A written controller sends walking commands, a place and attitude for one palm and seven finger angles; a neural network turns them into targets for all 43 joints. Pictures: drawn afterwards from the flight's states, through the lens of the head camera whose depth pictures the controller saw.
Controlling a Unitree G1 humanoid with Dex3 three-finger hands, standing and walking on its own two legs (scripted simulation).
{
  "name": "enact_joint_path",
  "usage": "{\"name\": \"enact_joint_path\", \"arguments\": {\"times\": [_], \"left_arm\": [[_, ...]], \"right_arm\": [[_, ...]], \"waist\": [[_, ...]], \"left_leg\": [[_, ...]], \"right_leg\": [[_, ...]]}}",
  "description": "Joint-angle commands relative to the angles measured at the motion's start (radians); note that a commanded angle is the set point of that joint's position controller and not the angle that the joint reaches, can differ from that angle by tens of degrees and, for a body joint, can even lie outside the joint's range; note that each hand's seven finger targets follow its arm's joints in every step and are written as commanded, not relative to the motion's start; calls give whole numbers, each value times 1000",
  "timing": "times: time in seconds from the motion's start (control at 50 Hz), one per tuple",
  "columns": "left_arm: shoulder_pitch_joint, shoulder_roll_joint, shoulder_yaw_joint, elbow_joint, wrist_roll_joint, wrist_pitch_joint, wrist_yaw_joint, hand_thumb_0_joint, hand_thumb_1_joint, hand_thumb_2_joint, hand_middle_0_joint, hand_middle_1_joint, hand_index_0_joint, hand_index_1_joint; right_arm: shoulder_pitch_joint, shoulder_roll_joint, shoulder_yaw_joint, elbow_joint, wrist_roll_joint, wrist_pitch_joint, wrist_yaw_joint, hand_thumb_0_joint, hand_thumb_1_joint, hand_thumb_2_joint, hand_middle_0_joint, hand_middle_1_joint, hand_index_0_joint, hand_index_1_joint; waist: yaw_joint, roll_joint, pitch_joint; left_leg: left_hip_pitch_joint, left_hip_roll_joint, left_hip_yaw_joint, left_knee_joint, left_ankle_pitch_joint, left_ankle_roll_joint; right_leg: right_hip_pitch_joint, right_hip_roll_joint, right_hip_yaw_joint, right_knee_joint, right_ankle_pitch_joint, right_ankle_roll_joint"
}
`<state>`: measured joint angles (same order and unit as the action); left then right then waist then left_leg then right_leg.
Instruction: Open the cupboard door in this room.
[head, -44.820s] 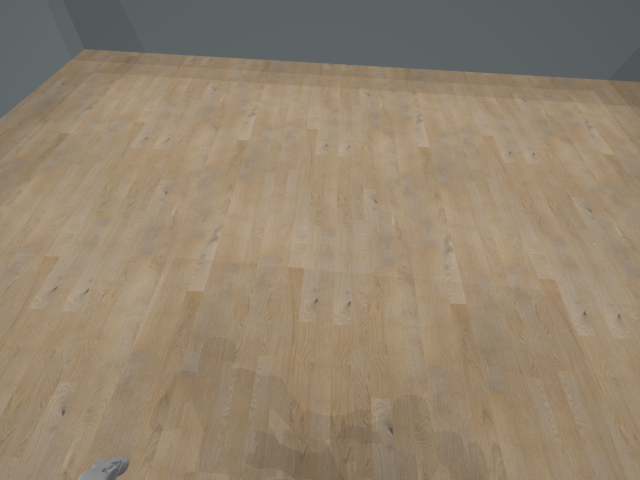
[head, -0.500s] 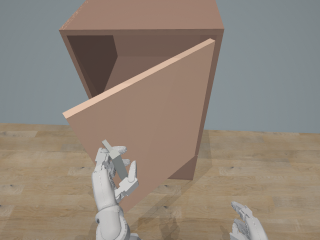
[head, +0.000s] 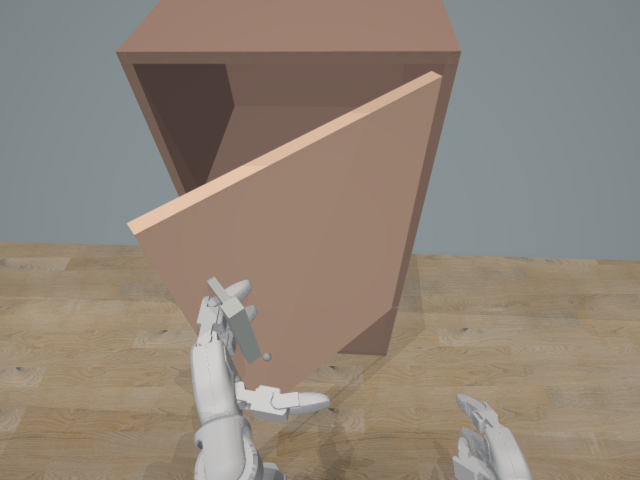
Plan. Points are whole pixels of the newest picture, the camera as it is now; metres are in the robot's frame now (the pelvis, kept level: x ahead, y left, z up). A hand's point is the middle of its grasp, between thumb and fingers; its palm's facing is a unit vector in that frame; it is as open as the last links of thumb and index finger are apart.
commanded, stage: open thumb and fingers to let go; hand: left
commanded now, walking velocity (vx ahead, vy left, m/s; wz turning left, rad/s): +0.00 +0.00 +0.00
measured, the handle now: (234, 321) +0.30 +0.12 +0.06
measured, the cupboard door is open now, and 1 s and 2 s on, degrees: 43 47 47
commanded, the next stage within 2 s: slide the hand sideways off the handle in 0.08 s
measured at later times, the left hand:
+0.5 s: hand (271, 397) +0.21 +0.06 +0.06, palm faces -0.13 -0.99 +0.05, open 16.1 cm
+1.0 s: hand (226, 436) +0.17 +0.10 +0.06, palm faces -0.07 -1.00 +0.02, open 16.1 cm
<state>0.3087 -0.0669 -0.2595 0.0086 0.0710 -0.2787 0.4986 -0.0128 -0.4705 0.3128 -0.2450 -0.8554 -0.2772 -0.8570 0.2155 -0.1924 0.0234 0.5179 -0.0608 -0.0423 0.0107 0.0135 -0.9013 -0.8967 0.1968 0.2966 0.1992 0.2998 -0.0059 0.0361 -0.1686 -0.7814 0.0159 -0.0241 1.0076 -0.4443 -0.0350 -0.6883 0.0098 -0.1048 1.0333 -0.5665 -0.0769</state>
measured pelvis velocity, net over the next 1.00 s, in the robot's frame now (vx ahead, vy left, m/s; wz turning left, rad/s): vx -0.02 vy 0.03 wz -0.03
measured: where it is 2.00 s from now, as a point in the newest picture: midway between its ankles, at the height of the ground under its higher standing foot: outside the picture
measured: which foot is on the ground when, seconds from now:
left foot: down 0.00-1.00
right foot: down 0.00-1.00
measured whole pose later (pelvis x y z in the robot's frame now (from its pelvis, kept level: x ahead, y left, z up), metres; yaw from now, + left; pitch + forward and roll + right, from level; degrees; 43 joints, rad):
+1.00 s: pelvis -0.02 +0.03 -0.02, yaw -2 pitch +12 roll -1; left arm 0.60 0.10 -0.25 -0.27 -0.03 -0.37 0.06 -0.02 -0.50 0.30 -0.17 -0.32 -0.20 -0.32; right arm 0.26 -0.21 0.03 0.36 -0.01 -0.03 0.02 0.01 -0.90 -0.90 0.20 0.30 0.20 0.30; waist 0.00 0.04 -0.15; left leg -0.87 0.02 0.00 1.14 -0.48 0.01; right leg -0.77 0.01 -0.08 1.14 -0.58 -0.04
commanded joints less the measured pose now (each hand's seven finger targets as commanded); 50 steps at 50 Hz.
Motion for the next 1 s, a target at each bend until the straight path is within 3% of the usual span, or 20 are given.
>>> {"name": "enact_joint_path", "arguments": {"times": [0.0,0.04,0.16,0.18,0.2,0.22,0.24,0.26,0.28,0.32,0.36,0.42,0.46,0.5,0.56,0.72,0.78,0.82,0.98], "left_arm": [[-102,-122,-33,-236,18,-60,27,0,-500,300,-167,-400,-167,-400],[-78,-120,-26,-225,14,-51,30,0,-500,300,-150,-300,-150,-300],[-97,-138,-34,-233,19,-28,41,0,-500,300,-150,-300,-150,-300],[-106,-10,-228,-267,101,-80,-157,0,-500,300,-150,-300,-150,-300],[-127,50,-152,-335,60,-127,-267,0,-500,300,-150,-300,-150,-300],[-103,79,-147,-358,35,-152,-353,0,-500,300,-150,-300,-150,-300],[-112,87,-147,-377,2,-172,-426,0,-500,300,-150,-300,-150,-300],[-111,86,-133,-409,-36,-180,-469,0,-500,300,-150,-300,-150,-300],[-79,68,-123,-401,-70,-178,-487,0,-500,300,-150,-300,-150,-300],[-70,33,-105,-364,-113,-159,-468,0,-500,300,-150,-300,-150,-300],[-30,38,-66,-329,-112,-137,-415,0,-500,300,-150,-300,-150,-300],[-36,59,-44,-336,-65,-112,-343,0,-500,300,-150,-300,-150,-300],[2,79,-33,-337,-34,-103,-320,0,-500,300,-150,-300,-150,-300],[-1,76,-44,-349,-26,-94,-313,0,-500,300,-150,-300,-150,-300],[62,93,-26,-371,-31,-88,-320,0,-500,300,-150,-300,-150,-300],[138,103,-28,-430,-55,-118,-347,0,-500,300,-150,-300,-150,-300],[195,126,-4,-468,-67,-143,-363,0,-500,300,-150,-300,-150,-300],[229,131,2,-475,-82,-150,-384,0,-500,300,-150,-300,-150,-300],[340,176,59,-524,-122,-166,-448,0,-500,300,-150,-300,-150,-300]], "right_arm": [[-84,-81,-36,-171,0,-54,-3,0,-900,-900,200,300,200,300],[-85,-80,-34,-173,1,-54,-2,0,-900,-900,200,300,200,300],[-97,-80,-32,-176,4,-46,4,0,-900,-900,200,300,200,300],[-41,-128,-28,-162,17,-47,16,0,-900,-900,200,300,200,300],[-38,-111,-44,-179,20,-44,13,0,-900,-900,200,300,200,300],[-40,-114,-43,-194,23,-45,11,0,-900,-900,200,300,200,300],[-33,-113,-43,-203,29,-49,8,0,-900,-900,200,300,200,300],[-29,-109,-46,-221,36,-52,6,0,-900,-900,200,300,200,300],[-33,-104,-42,-240,43,-56,4,0,-900,-900,200,300,200,300],[-35,-104,-39,-261,52,-61,-2,0,-900,-900,200,300,200,300],[-44,-109,-38,-271,51,-60,-4,0,-900,-900,200,300,200,300],[-39,-111,-39,-286,45,-45,2,0,-900,-900,200,300,200,300],[-33,-111,-42,-294,45,-36,4,0,-900,-900,200,300,200,300],[-33,-107,-38,-298,48,-28,5,0,-900,-900,200,300,200,300],[-31,-106,-38,-309,51,-20,6,0,-900,-900,200,300,200,300],[-28,-108,-32,-322,49,-26,9,0,-900,-900,200,300,200,300],[-25,-107,-36,-326,48,-36,8,0,-900,-900,200,300,200,300],[-24,-109,-36,-330,51,-36,7,0,-900,-900,200,300,200,300],[-15,-109,-52,-333,58,-39,-5,0,-900,-900,200,300,200,300]], "waist": [[-7,-102,-189],[-1,-103,-178],[4,-83,-172],[-101,-122,-86],[-62,-87,-159],[-54,-48,-182],[-66,-40,-190],[-57,-10,-218],[-46,-6,-198],[-45,-67,-148],[-27,-90,-125],[-17,-99,-151],[-5,-108,-161],[-9,-96,-156],[6,-83,-160],[-16,-67,-89],[-5,-54,-122],[-7,-52,-102],[-5,-48,-127]], "left_leg": [[164,-35,-7,-60,203,52],[163,-34,-6,-65,203,50],[174,-30,-11,-72,214,50],[154,-32,-11,-49,217,71],[157,-29,-8,-39,235,72],[163,-32,-5,-36,232,73],[172,-29,-7,-25,232,74],[189,-27,-7,-24,241,74],[189,-26,-9,-29,217,71],[154,-24,-20,-38,148,67],[131,-23,-25,-49,110,64],[121,-24,-19,-52,80,61],[117,-22,-21,-59,91,61],[121,-22,-16,-62,80,62],[125,-21,-13,-73,95,60],[103,-17,-17,-65,55,58],[95,-20,-13,-49,71,59],[82,-22,-11,-46,61,59],[64,-25,-6,-10,108,61]], "right_leg": [[79,-29,91,-199,461,75],[80,-25,83,-199,451,72],[60,-8,60,-187,392,56],[-4,-24,108,-175,464,70],[37,-28,113,-156,501,63],[52,-31,116,-146,508,60],[40,-31,115,-137,503,59],[44,-26,111,-127,481,50],[19,-18,96,-127,423,47],[-18,-8,76,-138,314,49],[-37,-1,66,-139,244,47],[-43,-3,67,-132,197,48],[-28,1,64,-123,202,42],[-31,0,69,-130,197,43],[-6,4,66,-130,212,38],[-55,10,64,-130,176,44],[-43,10,70,-114,195,43],[-49,11,70,-116,189,44],[-39,14,79,-95,259,50]]}}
